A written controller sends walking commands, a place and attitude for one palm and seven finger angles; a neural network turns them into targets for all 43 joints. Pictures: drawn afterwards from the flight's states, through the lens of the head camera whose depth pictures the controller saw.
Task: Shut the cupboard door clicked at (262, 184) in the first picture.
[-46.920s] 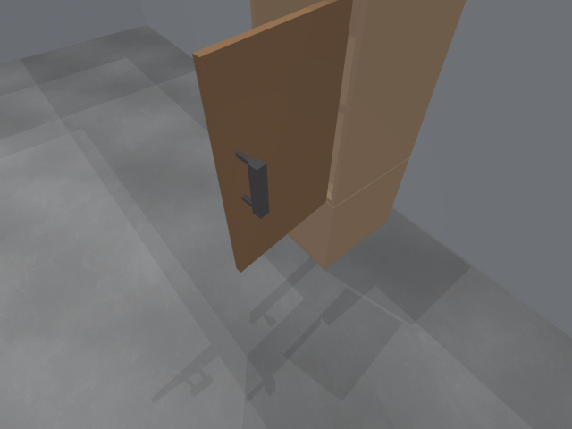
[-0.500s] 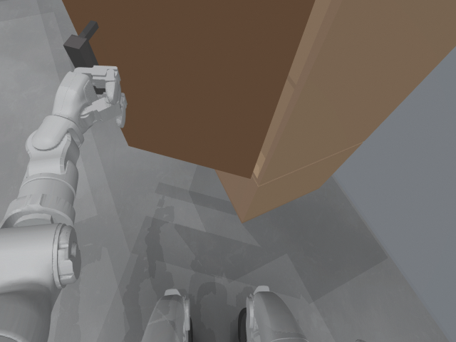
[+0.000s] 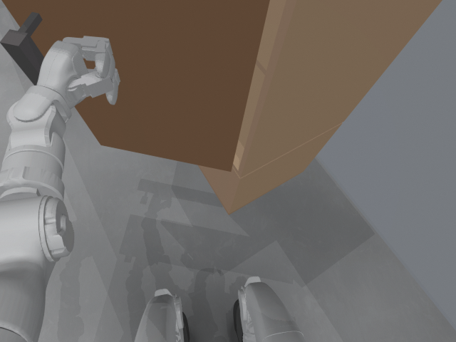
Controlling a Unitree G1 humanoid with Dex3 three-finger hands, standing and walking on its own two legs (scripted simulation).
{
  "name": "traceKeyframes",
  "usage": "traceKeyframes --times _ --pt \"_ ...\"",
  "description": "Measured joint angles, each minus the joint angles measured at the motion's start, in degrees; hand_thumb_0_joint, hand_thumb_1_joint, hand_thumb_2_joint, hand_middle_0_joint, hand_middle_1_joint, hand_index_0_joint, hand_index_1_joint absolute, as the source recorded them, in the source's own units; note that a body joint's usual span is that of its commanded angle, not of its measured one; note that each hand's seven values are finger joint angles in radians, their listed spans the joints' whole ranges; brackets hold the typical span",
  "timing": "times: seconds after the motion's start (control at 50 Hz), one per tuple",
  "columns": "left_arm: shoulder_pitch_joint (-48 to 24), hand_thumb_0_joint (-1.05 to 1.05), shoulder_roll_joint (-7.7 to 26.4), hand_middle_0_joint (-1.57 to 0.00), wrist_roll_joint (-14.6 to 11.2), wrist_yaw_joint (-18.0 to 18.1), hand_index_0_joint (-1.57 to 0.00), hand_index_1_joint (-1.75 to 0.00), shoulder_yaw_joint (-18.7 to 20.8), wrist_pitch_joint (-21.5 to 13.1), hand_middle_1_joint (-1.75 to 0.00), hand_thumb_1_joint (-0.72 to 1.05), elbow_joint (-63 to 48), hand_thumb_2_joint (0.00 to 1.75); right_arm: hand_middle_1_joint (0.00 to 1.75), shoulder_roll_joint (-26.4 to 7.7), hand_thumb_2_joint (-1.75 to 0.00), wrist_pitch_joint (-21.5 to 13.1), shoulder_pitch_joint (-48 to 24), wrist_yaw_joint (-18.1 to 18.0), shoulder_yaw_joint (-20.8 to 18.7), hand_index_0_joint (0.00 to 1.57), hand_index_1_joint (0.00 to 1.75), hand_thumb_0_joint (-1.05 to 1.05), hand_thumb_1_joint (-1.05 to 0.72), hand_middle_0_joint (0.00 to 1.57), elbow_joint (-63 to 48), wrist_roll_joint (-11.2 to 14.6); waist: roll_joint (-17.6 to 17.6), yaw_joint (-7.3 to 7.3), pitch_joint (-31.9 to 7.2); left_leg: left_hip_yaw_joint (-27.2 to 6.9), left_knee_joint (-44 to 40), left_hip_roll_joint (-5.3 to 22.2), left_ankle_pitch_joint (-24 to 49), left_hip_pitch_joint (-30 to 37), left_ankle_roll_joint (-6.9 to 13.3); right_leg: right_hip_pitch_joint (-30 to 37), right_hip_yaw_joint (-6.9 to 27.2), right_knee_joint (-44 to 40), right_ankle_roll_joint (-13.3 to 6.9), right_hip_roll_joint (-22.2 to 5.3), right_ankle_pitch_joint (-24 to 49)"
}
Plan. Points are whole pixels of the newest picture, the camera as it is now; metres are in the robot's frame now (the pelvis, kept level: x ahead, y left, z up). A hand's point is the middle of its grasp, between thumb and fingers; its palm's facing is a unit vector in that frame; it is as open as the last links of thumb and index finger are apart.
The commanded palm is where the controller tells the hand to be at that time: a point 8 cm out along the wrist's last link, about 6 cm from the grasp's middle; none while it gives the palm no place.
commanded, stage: push the door shut along its arc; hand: left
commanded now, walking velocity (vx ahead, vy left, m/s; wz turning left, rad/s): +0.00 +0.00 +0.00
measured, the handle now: (48, 64) +0.57 +0.23 +0.08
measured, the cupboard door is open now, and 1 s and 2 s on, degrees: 48 32 32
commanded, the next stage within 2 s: pull the fist back off the door in 0.42 s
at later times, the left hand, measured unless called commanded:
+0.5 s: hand (121, 67) +0.55 +0.12 +0.09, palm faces -0.41 -0.91 -0.03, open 3.1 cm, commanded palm +0.59 +0.12 +0.09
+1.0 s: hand (139, 64) +0.56 +0.09 +0.08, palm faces +0.03 -1.00 -0.01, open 3.0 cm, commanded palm +0.52 +0.13 +0.09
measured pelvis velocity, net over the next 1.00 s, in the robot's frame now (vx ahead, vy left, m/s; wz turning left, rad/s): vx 0.00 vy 0.00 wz -0.01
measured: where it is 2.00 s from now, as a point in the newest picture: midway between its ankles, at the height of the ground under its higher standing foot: outside the picture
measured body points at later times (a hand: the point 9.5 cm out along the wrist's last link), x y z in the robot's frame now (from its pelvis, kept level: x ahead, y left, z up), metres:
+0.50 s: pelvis -0.02 +0.00 -0.03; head +0.16 +0.04 +0.39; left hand +0.56 +0.17 +0.10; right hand -0.02 -0.27 -0.12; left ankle +0.03 +0.11 -0.64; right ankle +0.03 -0.12 -0.64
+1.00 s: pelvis +0.00 +0.00 +0.01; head +0.16 +0.00 +0.43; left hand +0.56 +0.14 +0.09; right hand -0.06 -0.23 -0.10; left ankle +0.02 +0.11 -0.64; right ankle +0.03 -0.12 -0.64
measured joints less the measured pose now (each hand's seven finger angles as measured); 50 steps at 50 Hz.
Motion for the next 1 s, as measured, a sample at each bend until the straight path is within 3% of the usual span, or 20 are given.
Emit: traceKeyframes --times 0.16,0.54,0.58,0.64,0.7,0.74,0.82,0.9,1.0 --pt "-7.51 -0.02 2.28 -1.30 0.32 -1.38 -1.32 -1.50 -3.32 1.83 -1.50 0.83 3.93 0.92 0.30 -0.74 -0.89 -1.58 -1.35 -1.09 0.20 0.20 0.30 0.00 -0.90 0.21 1.96 -0.33 -0.38 -0.58 0.30 -1.81 2.69 -0.11 0.04 -4.23 -0.34 -3.25 -1.71 1.93 -0.48 -0.09 -0.16" --pt "-18.10 0.00 3.62 -1.30 1.74 1.05 -1.30 -1.50 -7.52 6.19 -1.50 0.94 7.14 1.00 0.30 -0.13 -0.89 -5.08 -2.03 -1.24 1.20 0.20 0.30 0.00 -0.90 0.21 4.49 -1.47 -0.32 -3.20 0.51 -2.49 6.85 -0.31 0.18 -11.00 0.31 -9.26 -2.25 5.06 -0.03 -0.31 0.37" --pt "-18.59 0.01 1.85 -1.30 1.76 5.54 -1.30 -1.50 -4.34 6.73 -1.50 0.90 7.61 0.99 0.30 0.00 -0.89 -5.27 -0.92 -1.02 1.16 0.20 0.30 0.00 -0.90 0.21 3.77 -2.02 0.18 -2.96 0.12 -2.55 7.05 -0.30 0.18 -11.80 0.37 -9.93 -2.29 5.04 0.15 -0.29 0.49" --pt "-18.78 0.00 -2.28 -1.30 2.35 18.68 -1.30 -1.50 0.01 6.47 -1.50 0.81 7.21 0.94 0.30 0.62 -0.89 -5.39 0.70 0.80 0.99 0.20 0.30 0.00 -0.90 0.21 2.75 -3.77 0.42 -2.93 -0.30 -2.33 6.72 -0.57 0.49 -12.46 0.44 -10.66 -2.08 4.90 0.45 -0.57 0.71" --pt "-17.69 -0.01 -5.68 -1.30 6.26 31.45 -1.29 -1.50 1.95 3.71 -1.50 0.76 5.71 0.92 0.30 1.49 -0.89 -4.92 2.01 3.49 0.68 0.20 0.30 0.00 -0.90 0.21 2.04 -5.86 0.67 -3.48 -0.93 -2.03 6.16 -0.78 0.82 -12.80 0.43 -11.19 -1.80 4.68 0.54 -0.78 0.85" --pt "-16.45 -0.02 -6.21 -1.30 9.31 35.76 -1.29 -1.50 1.92 1.58 -1.50 0.78 5.32 0.91 0.30 2.10 -0.89 -3.96 2.59 5.02 0.58 0.20 0.30 0.00 -0.90 0.21 1.69 -6.50 0.81 -4.08 -1.07 -1.74 5.73 -0.69 0.85 -12.39 0.39 -11.01 -1.51 4.44 0.50 -0.70 0.88" --pt "-12.98 -0.02 -5.71 -1.30 10.83 35.58 -1.29 -1.50 2.10 -0.48 -1.50 0.84 4.95 0.93 0.30 2.93 -0.89 -1.40 3.82 6.20 0.50 0.20 0.30 0.00 -0.90 0.21 1.36 -6.03 1.26 -4.51 -0.86 -1.08 3.91 -0.19 0.84 -9.78 0.31 -8.87 -0.86 2.76 0.36 -0.16 1.16" --pt "-8.12 -0.01 -6.81 -1.30 8.14 32.80 -1.29 -1.50 2.69 -0.78 -1.50 0.88 3.69 0.92 0.30 2.90 -0.89 0.50 5.48 5.97 0.28 0.20 0.30 0.00 -0.90 0.21 1.01 -5.00 1.65 -3.68 -0.62 -0.27 0.73 0.24 1.06 -5.38 0.16 -5.00 -0.08 -0.18 0.28 0.35 1.63" --pt "-1.53 0.00 -10.05 -1.30 5.94 32.50 -1.29 -1.50 3.54 -3.91 -1.50 0.90 1.20 0.91 0.30 2.13 -0.89 1.49 6.55 5.72 -0.50 0.20 0.30 0.00 -0.90 0.21 0.85 -4.42 1.37 -2.07 -0.74 0.61 -3.06 0.33 1.23 0.19 -0.10 -0.11 0.74 -3.21 0.16 0.54 1.66"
